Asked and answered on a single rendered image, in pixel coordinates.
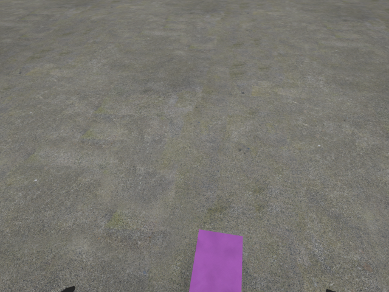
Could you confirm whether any carton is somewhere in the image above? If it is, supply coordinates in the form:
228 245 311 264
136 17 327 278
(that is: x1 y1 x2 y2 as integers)
189 229 243 292

